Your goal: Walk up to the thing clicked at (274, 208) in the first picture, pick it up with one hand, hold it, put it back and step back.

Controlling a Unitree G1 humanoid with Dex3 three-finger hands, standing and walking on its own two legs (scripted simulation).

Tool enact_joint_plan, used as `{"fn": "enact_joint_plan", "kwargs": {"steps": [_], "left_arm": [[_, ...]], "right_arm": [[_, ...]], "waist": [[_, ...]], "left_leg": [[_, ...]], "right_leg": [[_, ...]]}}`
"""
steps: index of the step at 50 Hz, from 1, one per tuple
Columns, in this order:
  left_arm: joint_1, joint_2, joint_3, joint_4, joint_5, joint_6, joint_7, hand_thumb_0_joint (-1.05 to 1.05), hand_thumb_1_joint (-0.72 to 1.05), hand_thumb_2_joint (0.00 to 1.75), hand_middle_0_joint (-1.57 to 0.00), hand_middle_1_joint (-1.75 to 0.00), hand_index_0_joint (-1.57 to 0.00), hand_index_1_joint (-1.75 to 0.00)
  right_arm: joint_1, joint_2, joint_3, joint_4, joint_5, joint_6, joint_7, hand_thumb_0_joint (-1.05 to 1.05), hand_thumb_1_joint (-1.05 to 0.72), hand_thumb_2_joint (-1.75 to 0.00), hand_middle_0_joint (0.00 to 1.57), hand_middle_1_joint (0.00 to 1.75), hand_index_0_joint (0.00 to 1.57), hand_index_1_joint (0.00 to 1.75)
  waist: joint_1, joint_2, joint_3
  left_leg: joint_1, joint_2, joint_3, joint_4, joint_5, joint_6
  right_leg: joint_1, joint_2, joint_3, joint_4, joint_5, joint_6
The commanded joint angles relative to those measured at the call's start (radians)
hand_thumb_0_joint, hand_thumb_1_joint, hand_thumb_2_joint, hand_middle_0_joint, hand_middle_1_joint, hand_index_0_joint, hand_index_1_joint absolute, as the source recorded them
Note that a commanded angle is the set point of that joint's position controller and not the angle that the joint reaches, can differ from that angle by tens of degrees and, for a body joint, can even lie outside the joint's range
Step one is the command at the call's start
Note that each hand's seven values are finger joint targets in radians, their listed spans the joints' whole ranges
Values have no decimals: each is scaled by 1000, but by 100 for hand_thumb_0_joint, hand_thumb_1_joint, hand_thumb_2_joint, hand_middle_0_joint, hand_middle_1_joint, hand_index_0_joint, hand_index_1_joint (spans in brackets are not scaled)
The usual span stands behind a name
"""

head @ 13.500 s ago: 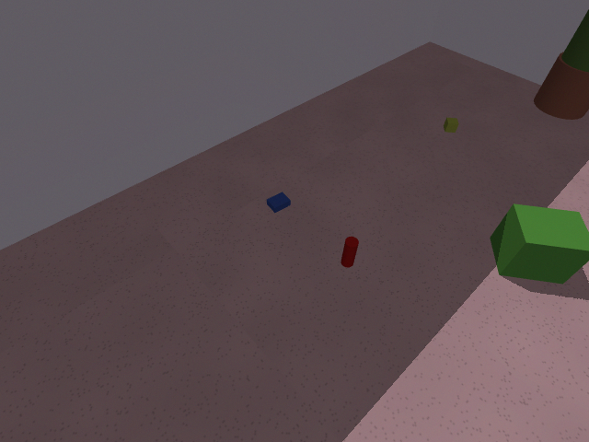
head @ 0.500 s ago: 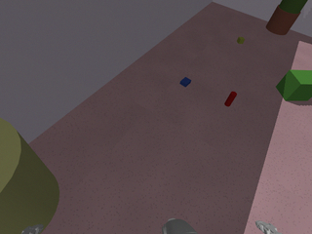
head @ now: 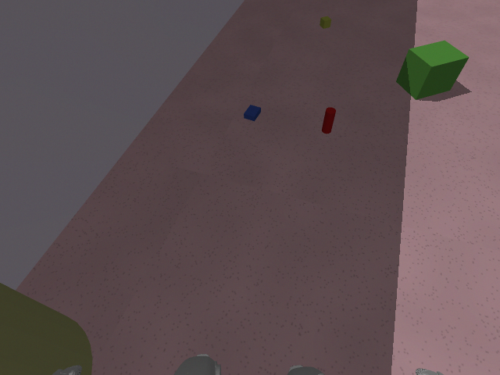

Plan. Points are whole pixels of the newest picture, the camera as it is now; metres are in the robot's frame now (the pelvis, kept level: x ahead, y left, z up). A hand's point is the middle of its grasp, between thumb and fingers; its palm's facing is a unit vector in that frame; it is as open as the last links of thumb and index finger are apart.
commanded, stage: walk up
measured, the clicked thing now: (252, 112) +1.54 +0.00 -0.73
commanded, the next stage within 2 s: stand in 1.28 s
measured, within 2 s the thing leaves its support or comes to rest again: neither
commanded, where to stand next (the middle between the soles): +0.06 +0.00 m, yaw -10 degrees
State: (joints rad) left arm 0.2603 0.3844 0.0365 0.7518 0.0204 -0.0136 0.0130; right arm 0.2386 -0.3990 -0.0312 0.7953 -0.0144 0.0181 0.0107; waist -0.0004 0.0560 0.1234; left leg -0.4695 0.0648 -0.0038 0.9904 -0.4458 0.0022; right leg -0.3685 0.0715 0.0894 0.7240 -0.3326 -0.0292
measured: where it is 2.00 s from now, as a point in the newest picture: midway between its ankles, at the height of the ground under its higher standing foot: outside the picture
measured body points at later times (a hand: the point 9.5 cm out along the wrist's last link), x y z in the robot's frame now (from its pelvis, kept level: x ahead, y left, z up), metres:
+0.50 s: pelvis -0.02 +0.01 +0.00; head +0.00 +0.00 +0.45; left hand +0.10 +0.31 -0.11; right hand +0.02 -0.33 -0.11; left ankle +0.02 +0.14 -0.70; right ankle -0.01 -0.12 -0.72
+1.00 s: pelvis -0.01 +0.02 +0.01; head +0.01 +0.02 +0.46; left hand +0.15 +0.31 -0.10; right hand +0.01 -0.29 -0.12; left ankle +0.03 +0.15 -0.72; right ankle -0.01 -0.12 -0.72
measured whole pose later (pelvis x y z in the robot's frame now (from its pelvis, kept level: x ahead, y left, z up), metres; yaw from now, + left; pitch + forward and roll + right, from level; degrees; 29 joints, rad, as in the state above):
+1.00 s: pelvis -0.01 +0.02 +0.01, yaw -12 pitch -2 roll +0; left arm 0.14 0.38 0.00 1.05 0.00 -0.04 0.01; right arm 0.12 -0.36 -0.01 1.05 -0.01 0.00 0.02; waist -0.01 0.00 0.07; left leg -0.23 0.06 0.09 0.57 -0.30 -0.01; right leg -0.26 0.02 0.13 0.58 -0.28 0.03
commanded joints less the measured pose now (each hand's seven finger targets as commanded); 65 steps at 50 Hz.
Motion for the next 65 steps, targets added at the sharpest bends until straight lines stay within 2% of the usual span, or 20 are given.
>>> {"fn": "enact_joint_plan", "kwargs": {"steps": [1,5,6,7,8,9,12,15,19,20,21,22,23,30,32,33,37,43,63,65], "left_arm": [[27,270,93,-70,4,-22,22,0,90,90,-20,-30,-20,-30],[-45,212,74,-96,-15,-5,18,0,90,90,-20,-30,-20,-30],[-37,159,57,-104,-23,-7,17,0,90,90,-20,-30,-20,-30],[-16,164,55,-89,-21,-4,25,0,90,90,-20,-30,-20,-30],[-32,236,69,-66,-6,-4,36,0,90,90,-20,-30,-20,-30],[-28,263,72,-48,-5,-9,30,0,90,90,-20,-30,-20,-30],[-19,218,79,-6,-18,-16,2,0,90,90,-20,-30,-20,-30],[-24,190,71,13,-19,-24,-12,0,90,90,-20,-30,-20,-30],[87,193,77,95,0,-46,8,0,90,90,-20,-30,-20,-30],[94,227,88,99,7,-54,15,0,90,90,-20,-30,-20,-30],[72,285,99,83,21,-64,21,0,90,90,-20,-30,-20,-30],[8,322,95,64,18,-67,25,0,90,90,-20,-30,-20,-30],[-30,345,95,58,13,-62,22,0,90,90,-20,-30,-20,-30],[-121,226,47,81,-9,-54,10,0,90,90,-20,-30,-20,-30],[-80,193,36,125,-21,-45,11,0,90,90,-20,-30,-20,-30],[-54,209,43,156,-17,-45,13,0,90,90,-20,-30,-20,-30],[-86,243,45,178,-9,-62,9,0,90,90,-20,-30,-20,-30],[-104,205,20,230,-22,-55,15,0,90,90,-20,-30,-20,-30],[-222,213,5,295,-8,-50,22,0,90,90,-20,-30,-20,-30],[-236,194,-2,300,-14,-39,11,0,90,90,-20,-30,-20,-30]], "right_arm": [[12,-206,-75,-63,-1,-38,-21,0,-90,-90,20,30,20,30],[128,-194,-84,-11,-13,-71,-25,0,-90,-90,20,30,20,30],[118,-254,-99,-21,-28,-78,-30,0,-90,-90,20,30,20,30],[59,-317,-107,-43,-19,-78,-27,0,-90,-90,20,30,20,30],[13,-353,-120,-50,-8,-78,-21,0,-90,-90,20,30,20,30],[-18,-324,-120,-56,-10,-78,-22,0,-90,-90,20,30,20,30],[-26,-251,-84,-49,-18,-78,-28,0,-90,-90,20,30,20,30],[-12,-276,-86,-32,-24,-65,-14,0,-90,-90,20,30,20,30],[-54,-221,-62,-49,-12,-31,1,0,-90,-90,20,30,20,30],[-35,-171,-47,-51,-7,-28,-1,0,-90,-90,20,30,20,30],[-19,-116,-26,-63,0,-28,0,0,-90,-90,20,30,20,30],[-54,-146,-32,-56,0,-19,-9,0,-90,-90,20,30,20,30],[-61,-211,-57,-35,-5,-20,-16,0,-90,-90,20,30,20,30],[29,-203,-58,79,-3,-49,-9,0,-90,-90,20,30,20,30],[-69,-254,-60,70,-2,-52,-2,0,-90,-90,20,30,20,30],[-111,-257,-58,72,0,-44,3,0,-90,-90,20,30,20,30],[-107,-195,-33,106,-2,-41,7,0,-90,-90,20,30,20,30],[-151,-205,-32,159,8,-50,3,0,-90,-90,20,30,20,30],[-226,-171,-43,243,15,-19,8,0,-90,-90,20,30,20,30],[-218,-165,-34,252,12,-28,2,0,-90,-90,20,30,20,30]], "waist": [[19,-239,-145],[-55,-140,-209],[-57,36,-217],[-35,154,-187],[-44,151,-161],[-25,104,-114],[-11,99,-66],[-36,198,-87],[29,120,-152],[31,19,-166],[19,-163,-147],[15,-147,-105],[7,-147,-65],[-53,-156,-146],[-4,-14,-115],[22,3,-92],[-5,-74,-85],[8,-20,-133],[-29,-108,-163],[-35,-142,-185]], "left_leg": [[8,-16,7,-87,-13,13],[309,-32,-12,-457,184,44],[378,149,-260,-532,223,103],[350,354,-492,-611,236,225],[265,466,-599,-623,219,341],[214,440,-521,-602,265,345],[211,204,-161,-525,399,186],[206,183,-126,-524,295,173],[95,138,-23,-328,187,124],[5,110,-7,-236,126,86],[-125,37,35,-114,9,26],[-115,27,-13,-79,-135,12],[-16,51,-40,-52,-164,12],[302,44,-45,-454,173,53],[155,188,-261,-593,-86,134],[64,215,-265,-616,-181,152],[122,37,-41,-447,12,45],[213,123,-89,-560,178,81],[407,64,31,-558,188,38],[412,70,1,-615,317,21]], "right_leg": [[94,-224,294,-160,419,-194],[-41,-138,180,59,398,-102],[-177,-51,125,191,224,-30],[-257,54,20,304,-213,10],[-223,-19,76,400,-291,19],[-193,-56,67,406,-275,23],[-158,-37,-14,283,-159,7],[-47,-33,-99,95,-125,21],[221,1,-126,-228,51,8],[294,-49,12,-228,35,-14],[319,-231,328,-309,9,-75],[176,-382,507,-372,-82,-190],[39,-396,503,-339,-49,-240],[-72,-176,155,-149,143,-72],[-12,-54,29,-82,-98,-16],[93,-47,-6,-53,-133,-13],[59,-161,232,-259,-26,-68],[115,-93,64,-181,218,-19],[69,-155,175,-330,297,-23],[133,-169,132,-354,382,3]]}}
